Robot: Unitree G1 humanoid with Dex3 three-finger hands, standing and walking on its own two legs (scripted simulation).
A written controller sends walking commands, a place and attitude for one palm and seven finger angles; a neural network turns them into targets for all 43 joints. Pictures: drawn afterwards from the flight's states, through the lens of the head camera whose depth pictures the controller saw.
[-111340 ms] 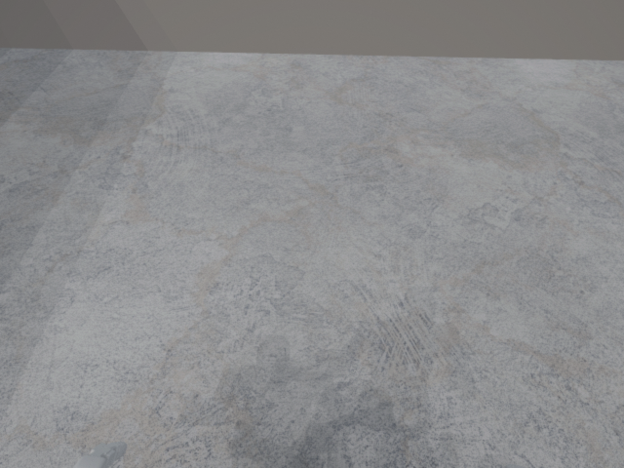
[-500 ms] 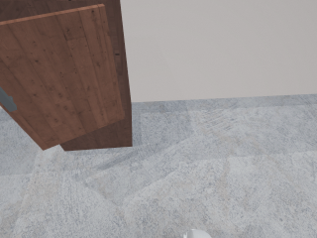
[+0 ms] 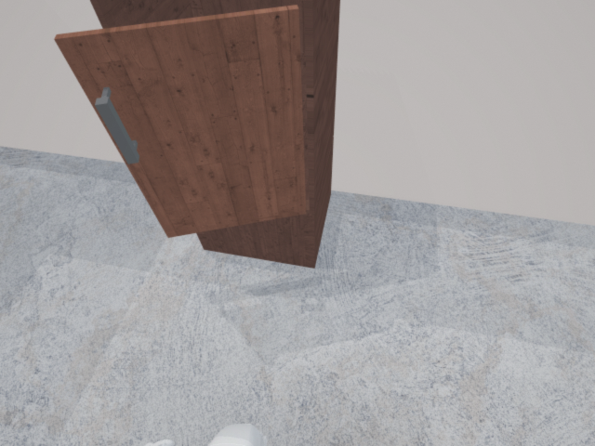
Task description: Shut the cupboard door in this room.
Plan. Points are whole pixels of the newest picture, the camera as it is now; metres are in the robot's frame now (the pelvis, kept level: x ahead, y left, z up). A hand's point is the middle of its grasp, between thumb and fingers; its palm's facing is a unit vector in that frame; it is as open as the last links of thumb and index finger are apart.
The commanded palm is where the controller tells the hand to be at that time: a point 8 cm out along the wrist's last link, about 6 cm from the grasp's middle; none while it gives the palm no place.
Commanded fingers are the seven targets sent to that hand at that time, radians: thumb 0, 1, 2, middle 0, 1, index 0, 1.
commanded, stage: turn to face it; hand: left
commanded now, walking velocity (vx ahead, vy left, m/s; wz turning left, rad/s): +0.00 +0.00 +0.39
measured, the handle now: (120, 126) +0.68 +0.39 +0.02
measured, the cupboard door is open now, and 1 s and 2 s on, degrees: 23 23 23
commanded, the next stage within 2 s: take the last steps up to it in 0.28 s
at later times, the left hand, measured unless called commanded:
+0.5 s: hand out of the picture +0.01 +0.24 -0.16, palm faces +0.20 -0.95 -0.25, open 7.4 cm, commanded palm none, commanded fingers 0.00 0.90 0.90 -0.20 -0.30 -0.20 -0.30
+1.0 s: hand out of the picture -0.03 +0.16 -0.17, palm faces +0.35 -0.93 -0.12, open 7.4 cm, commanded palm none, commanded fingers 0.00 0.90 0.90 -0.20 -0.30 -0.20 -0.30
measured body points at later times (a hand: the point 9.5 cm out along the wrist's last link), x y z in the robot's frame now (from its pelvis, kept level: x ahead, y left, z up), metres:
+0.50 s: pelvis -0.01 +0.03 +0.00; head +0.03 +0.03 +0.45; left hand +0.00 +0.29 -0.15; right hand +0.10 -0.19 -0.15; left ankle -0.03 +0.14 -0.74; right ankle +0.00 -0.10 -0.71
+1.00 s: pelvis +0.10 +0.06 +0.00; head +0.13 +0.07 +0.44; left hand -0.04 +0.21 -0.16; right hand +0.20 -0.16 -0.16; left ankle +0.15 +0.20 -0.72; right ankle +0.01 -0.08 -0.74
